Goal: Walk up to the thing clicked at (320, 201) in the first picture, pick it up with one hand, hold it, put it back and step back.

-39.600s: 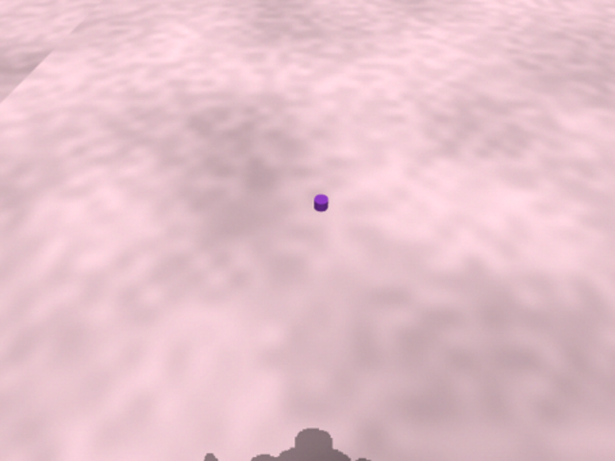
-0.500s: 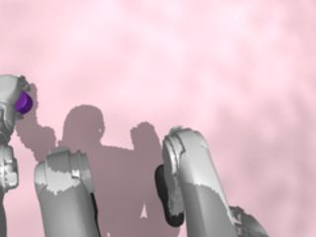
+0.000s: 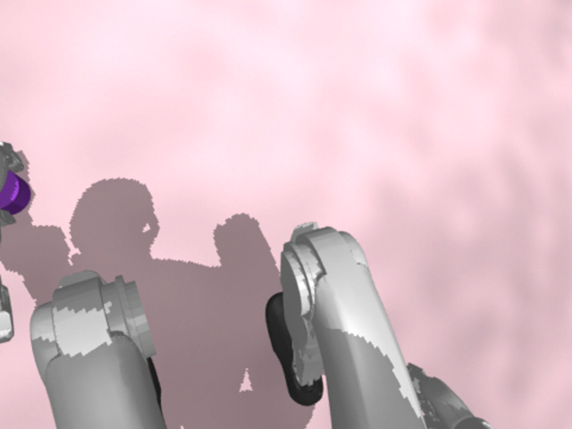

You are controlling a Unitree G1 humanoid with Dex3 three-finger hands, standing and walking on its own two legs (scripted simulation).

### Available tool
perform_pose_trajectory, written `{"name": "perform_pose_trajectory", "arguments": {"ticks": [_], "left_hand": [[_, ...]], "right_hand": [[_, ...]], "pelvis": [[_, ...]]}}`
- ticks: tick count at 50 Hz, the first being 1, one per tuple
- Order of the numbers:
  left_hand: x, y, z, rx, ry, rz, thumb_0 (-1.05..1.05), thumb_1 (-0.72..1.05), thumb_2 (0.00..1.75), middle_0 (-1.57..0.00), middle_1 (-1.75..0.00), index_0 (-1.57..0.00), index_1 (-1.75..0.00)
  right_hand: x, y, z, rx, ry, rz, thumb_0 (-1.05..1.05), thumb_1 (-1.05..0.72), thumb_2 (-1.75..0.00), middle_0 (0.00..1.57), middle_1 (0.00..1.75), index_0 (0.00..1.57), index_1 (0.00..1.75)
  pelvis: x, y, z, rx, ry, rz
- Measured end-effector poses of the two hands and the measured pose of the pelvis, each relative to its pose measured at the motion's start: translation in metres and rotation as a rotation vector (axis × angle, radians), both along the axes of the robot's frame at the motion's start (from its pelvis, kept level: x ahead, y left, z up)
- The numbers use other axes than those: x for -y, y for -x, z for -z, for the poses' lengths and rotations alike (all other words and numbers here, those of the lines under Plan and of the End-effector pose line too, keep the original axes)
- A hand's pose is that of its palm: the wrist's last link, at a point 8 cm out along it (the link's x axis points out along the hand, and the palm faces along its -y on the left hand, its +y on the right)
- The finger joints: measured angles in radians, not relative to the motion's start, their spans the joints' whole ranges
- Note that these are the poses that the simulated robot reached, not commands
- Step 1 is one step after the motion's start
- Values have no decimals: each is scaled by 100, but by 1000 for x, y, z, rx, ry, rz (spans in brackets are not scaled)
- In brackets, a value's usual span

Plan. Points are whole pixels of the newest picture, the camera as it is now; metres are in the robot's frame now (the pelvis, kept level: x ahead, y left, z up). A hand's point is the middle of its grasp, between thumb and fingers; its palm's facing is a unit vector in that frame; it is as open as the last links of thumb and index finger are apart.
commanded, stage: rest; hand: left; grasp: from above
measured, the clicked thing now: out of the picture +0.44 +0.31 -0.25
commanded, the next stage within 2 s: open in 0.88 s
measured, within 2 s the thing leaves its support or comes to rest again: rests again in 0.36 s
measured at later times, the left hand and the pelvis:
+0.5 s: hand out of the picture +0.42 +0.31 -0.25, palm faces -0.46 -0.16 -0.88, open 8.6 cm; pelvis +0.00 +0.00 +0.00, yaw -2 degrees
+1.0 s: hand out of the picture +0.42 +0.31 -0.25, palm faces -0.46 -0.16 -0.88, open 8.6 cm; pelvis -0.01 +0.00 -0.01, yaw -3 degrees
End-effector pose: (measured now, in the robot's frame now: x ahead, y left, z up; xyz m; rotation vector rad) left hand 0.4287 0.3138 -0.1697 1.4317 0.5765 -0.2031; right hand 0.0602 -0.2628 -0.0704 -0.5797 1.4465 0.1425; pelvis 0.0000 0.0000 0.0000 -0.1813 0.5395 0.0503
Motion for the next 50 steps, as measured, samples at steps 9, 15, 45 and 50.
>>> {"name": "perform_pose_trajectory", "arguments": {"ticks": [9, 15, 45, 50], "left_hand": [[-5, 1, 10, 1, -1, -22, 1, 20, 32, -87, -53, -82, -45], [-4, 1, 14, 3, 6, -13, 1, 20, 32, -87, -53, -82, -45], [1, 0, 23, 8, 1, -11, 1, 20, 32, -89, -52, -84, -44], [0, 0, 23, 9, 2, -12, 1, 20, 32, -89, -52, -84, -43]], "right_hand": [[2, 7, -5, -12, 6, -26, 0, -91, -90, 21, 30, 20, 30], [0, 15, -8, -39, 3, -28, 0, -91, -90, 21, 30, 20, 30], [-9, 16, -11, -24, -43, -110, 0, -91, -91, 21, 30, 20, 30], [-10, 14, -12, -17, -48, -128, 0, -91, -91, 20, 30, 20, 30]], "pelvis": [[-2, 2, 4, 23, 11, 7], [-3, 2, 4, 26, 19, 10], [-4, 6, 6, 67, 35, 25], [-4, 7, 6, 74, 37, 26]]}}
